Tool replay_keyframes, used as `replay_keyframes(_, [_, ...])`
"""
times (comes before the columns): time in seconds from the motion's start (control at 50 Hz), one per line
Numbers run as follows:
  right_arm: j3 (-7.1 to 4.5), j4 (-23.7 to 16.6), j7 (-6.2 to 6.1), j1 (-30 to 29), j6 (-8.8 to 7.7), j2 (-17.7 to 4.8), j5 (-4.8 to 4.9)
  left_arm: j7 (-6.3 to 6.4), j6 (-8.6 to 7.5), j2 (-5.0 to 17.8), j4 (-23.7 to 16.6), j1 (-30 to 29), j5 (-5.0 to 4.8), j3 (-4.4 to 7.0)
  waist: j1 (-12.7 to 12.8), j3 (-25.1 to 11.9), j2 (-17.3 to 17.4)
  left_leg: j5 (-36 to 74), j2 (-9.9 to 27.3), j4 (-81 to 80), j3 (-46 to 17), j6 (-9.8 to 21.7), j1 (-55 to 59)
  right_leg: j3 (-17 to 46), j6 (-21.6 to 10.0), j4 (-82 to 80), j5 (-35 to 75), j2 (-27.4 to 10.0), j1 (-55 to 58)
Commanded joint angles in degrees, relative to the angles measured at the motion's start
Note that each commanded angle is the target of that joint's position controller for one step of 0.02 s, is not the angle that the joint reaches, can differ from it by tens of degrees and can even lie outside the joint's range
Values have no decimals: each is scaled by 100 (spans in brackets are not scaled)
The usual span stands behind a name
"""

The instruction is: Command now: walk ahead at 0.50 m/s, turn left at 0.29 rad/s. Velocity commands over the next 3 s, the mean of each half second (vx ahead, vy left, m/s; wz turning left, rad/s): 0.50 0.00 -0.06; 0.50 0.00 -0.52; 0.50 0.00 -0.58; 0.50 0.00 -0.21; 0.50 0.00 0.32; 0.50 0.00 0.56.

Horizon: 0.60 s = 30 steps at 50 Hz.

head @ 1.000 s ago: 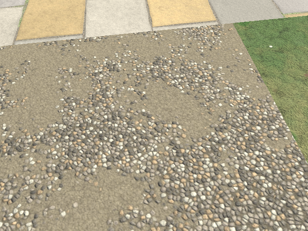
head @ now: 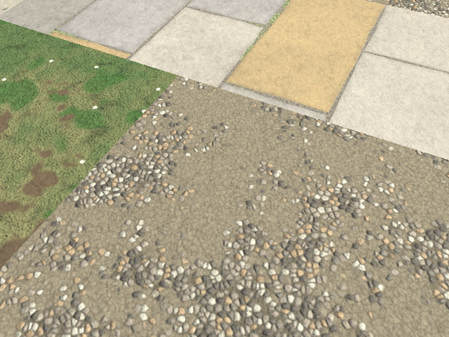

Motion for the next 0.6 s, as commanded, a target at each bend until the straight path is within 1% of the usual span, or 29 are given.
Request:
replay_keyframes(0.02, [-10, -492, 30, -157, -92, -165, -62, 17, -113, 827, -218, -118, -62, 174, -96, -15, -755, 463, 384, -738, -135, -56, -799, 1476, -1127, -1379, 684, -1590, 560])
replay_keyframes(0.04, [22, -526, 51, -301, -116, -130, -85, 24, -102, 893, -185, -103, -83, 188, -68, -21, -695, 767, 428, -1103, -61, -73, -766, 1301, -1126, -1418, 860, -1563, 588])
replay_keyframes(0.06, [52, -551, 79, -460, -146, -98, -86, 31, -82, 944, -157, -80, -101, 196, -17, -9, -671, 1083, 432, -1485, 29, -83, -680, 1107, -1090, -1448, 997, -1501, 586])
replay_keyframes(0.12, [110, -650, 159, -1026, -221, -41, -47, 46, -9, 1078, -34, 155, -160, 208, 196, 75, -670, 1798, 297, -2473, 299, -104, -255, 662, -937, -1430, 1162, -1349, 548])
replay_keyframes(0.18, [98, -807, 213, -1488, -248, -125, -5, 41, 78, 1164, 154, 534, -225, 212, 324, 193, -704, 1790, 186, -2983, 364, -36, -97, 738, -865, -1293, 1191, -1534, 843])
replay_keyframes(0.2, [80, -856, 229, -1559, -265, -176, -1, 44, 116, 1193, 206, 597, -245, 213, 285, 233, -731, 1637, 142, -3136, 356, 18, -36, 819, -830, -1191, 1284, -1611, 956])
replay_keyframes(0.22, [51, -863, 241, -1517, -286, -247, -1, 52, 155, 1241, 242, 615, -257, 222, 195, 223, -767, 1484, 86, -3295, 363, 77, 139, 891, -784, -1046, 1437, -1670, 1046])
replay_keyframes(0.24, [-4, -802, 240, -1267, -306, -353, -10, 65, 191, 1303, 256, 566, -263, 231, -13, 108, -789, 1430, -12, -3494, 426, 151, 594, 886, -710, -756, 1846, -1658, 1046])
replay_keyframes(0.26, [-111, -626, 212, -698, -313, -530, -43, 79, 209, 1274, 256, 507, -271, 209, -360, -218, -724, 1507, -140, -3732, 528, 271, 1514, 713, -575, -100, 2541, -1466, 899])
replay_keyframes(0.28, [-260, -399, 151, 155, -306, -831, -94, 80, 194, 1064, 220, 513, -210, 124, -761, -821, -602, 1602, 72, -3632, 349, 441, 2902, 487, -371, 1017, 2448, -1146, 335])
replay_keyframes(0.3, [-378, -307, 57, 1039, -259, -1326, -236, 72, 146, 528, 7, 609, -41, -53, -986, -1764, 357, 1382, 1511, -3555, -1313, 902, 4750, 135, -18, 3061, 491, -606, -1220])
replay_keyframes(0.32, [-355, -283, 82, 1103, -226, -1396, -237, 80, 55, 318, -25, 1049, -147, -136, -766, -2325, 1489, 417, 2329, -4338, -3388, 1479, 5291, 570, 108, 4403, -2373, -57, -2482])
replay_keyframes(0.34, [-220, -266, 100, 904, -239, -887, -171, 73, 46, 927, 9, 717, -292, 41, -852, -1618, 805, -126, 2095, -4516, -3010, 1303, 4751, 926, 100, 4976, -2150, -358, -2997])
replay_keyframes(0.36, [-141, -251, 106, 567, -263, -678, -112, 61, 43, 1012, -99, 386, -326, 82, -737, -943, 683, 26, 1886, -4652, -2151, 1124, 4080, 818, 54, 4941, -1626, -579, -3168])
replay_keyframes(0.38, [-93, -243, 123, 197, -290, -518, -128, 87, 69, 930, -88, 238, -276, 88, -552, -630, 405, 336, 1639, -4847, -1624, 1015, 3460, 750, 74, 4746, -1168, -770, -2980])
replay_keyframes(0.4, [-57, -226, 145, -63, -336, -363, -148, 98, 130, 871, -75, 235, -222, 115, -387, -358, 456, 748, 1457, -5067, -1161, 966, 2967, 776, 107, 4515, -831, -902, -2768])
replay_keyframes(0.42, [-49, -190, 150, -230, -387, -289, -181, 95, 210, 756, -32, 359, -228, 114, -232, -272, 510, 1039, 1356, -5264, -800, 931, 2615, 805, 142, 4434, -595, -984, -2460])
replay_keyframes(0.44, [-64, -134, 148, -305, -443, -261, -195, 93, 280, 614, -20, 404, -240, 96, -153, -223, 442, 1343, 1333, -5406, -549, 957, 2419, 786, 179, 4397, -450, -992, -2332])
replay_keyframes(0.46, [-82, -76, 135, -344, -486, -281, -201, 94, 335, 524, -50, 364, -236, 88, -99, -147, 337, 1652, 1333, -5508, -294, 985, 2327, 802, 219, 4329, -301, -996, -2368])
replay_keyframes(0.5, [-126, 46, 89, -315, -527, -361, -232, 99, 394, 472, -163, 137, -211, 94, -82, -3, 163, 2049, 1344, -5612, 112, 1002, 2335, 890, 280, 3999, 103, -993, -2618])
replay_keyframes(0.54, [-156, 158, 42, -237, -518, -437, -235, 56, 389, 424, -270, -121, -186, 79, -132, 93, 78, 2217, 1293, -5665, 508, 966, 2448, 883, 299, 3369, 665, -956, -2739])
replay_keyframes(0.6, [-204, 271, -16, -137, -477, -604, -196, -65, 357, 325, -450, -669, -158, 16, -315, 263, -15, 2263, 1234, -5741, 1036, 856, 2518, 550, 234, 2359, 1366, -874, -2549])
Next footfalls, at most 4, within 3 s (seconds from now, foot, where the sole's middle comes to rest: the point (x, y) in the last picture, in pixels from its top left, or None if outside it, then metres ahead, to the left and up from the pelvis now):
0.28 left None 0.31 0.16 -0.78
0.80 right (288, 311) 0.57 -0.12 -0.78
1.30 left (264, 214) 0.92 -0.06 -0.78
1.80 right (373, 209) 0.94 -0.45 -0.78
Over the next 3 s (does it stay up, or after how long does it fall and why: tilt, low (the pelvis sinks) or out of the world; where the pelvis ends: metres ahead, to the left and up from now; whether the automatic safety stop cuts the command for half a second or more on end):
stays up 1.44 -0.68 0.00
